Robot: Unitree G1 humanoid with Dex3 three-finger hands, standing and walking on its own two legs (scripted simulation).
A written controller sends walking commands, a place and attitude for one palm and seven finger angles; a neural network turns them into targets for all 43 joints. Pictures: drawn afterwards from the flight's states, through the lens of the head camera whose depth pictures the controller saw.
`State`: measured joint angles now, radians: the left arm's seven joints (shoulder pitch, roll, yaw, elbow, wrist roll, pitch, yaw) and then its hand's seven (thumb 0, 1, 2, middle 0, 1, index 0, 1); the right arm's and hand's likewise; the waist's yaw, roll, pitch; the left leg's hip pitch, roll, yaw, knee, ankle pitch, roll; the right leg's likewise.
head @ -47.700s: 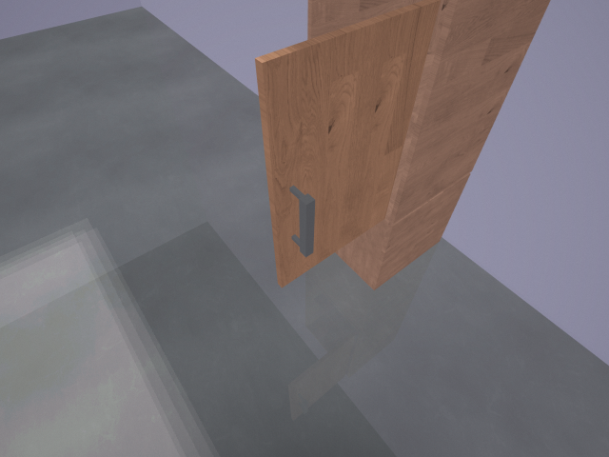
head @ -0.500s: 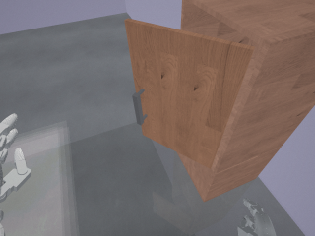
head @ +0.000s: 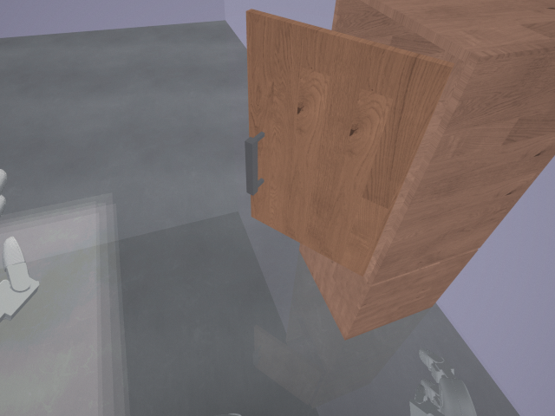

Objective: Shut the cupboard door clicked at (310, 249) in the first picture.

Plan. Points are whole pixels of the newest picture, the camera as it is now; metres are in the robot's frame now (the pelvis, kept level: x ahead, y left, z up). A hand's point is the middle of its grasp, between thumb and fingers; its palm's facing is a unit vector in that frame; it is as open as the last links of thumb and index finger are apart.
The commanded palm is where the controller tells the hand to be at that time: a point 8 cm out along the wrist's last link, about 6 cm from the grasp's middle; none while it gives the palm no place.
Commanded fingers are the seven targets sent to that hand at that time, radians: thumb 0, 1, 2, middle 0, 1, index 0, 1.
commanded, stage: step back with the hand held close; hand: left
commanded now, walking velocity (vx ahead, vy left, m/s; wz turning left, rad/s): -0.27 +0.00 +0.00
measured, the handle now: (256, 164) +0.70 +0.10 -0.07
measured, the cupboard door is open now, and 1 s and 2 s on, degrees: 36 36 36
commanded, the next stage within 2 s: stop stepping back and stand still in 0.48 s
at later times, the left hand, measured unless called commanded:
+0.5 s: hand out of the picture +0.06 +0.28 +0.21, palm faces +0.55 -0.70 -0.46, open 7.4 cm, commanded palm -0.01 +0.31 +0.20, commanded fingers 0.00 0.90 0.90 -0.20 -0.30 -0.20 -0.30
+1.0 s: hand out of the picture -0.02 +0.27 +0.20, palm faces +0.35 -0.82 -0.46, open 7.4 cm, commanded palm -0.08 +0.32 +0.20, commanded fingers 0.00 0.90 0.90 -0.20 -0.30 -0.20 -0.30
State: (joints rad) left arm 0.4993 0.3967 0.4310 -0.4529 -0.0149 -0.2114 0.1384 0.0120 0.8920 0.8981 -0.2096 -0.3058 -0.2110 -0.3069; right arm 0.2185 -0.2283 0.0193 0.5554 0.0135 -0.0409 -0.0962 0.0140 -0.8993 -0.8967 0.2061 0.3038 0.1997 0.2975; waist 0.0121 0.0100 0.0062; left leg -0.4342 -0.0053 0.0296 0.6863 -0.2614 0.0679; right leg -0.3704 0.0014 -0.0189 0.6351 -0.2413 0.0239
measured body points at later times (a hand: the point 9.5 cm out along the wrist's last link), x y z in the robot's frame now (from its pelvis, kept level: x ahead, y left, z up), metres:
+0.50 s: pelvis -0.11 -0.01 -0.01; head -0.10 +0.02 +0.44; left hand +0.03 +0.31 +0.23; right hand +0.07 -0.22 -0.09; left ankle +0.08 +0.10 -0.72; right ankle -0.17 -0.14 -0.69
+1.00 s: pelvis -0.23 +0.02 +0.02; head -0.24 +0.05 +0.47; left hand -0.05 +0.31 +0.22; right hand -0.08 -0.21 -0.04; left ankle -0.15 +0.11 -0.72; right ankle -0.26 -0.05 -0.70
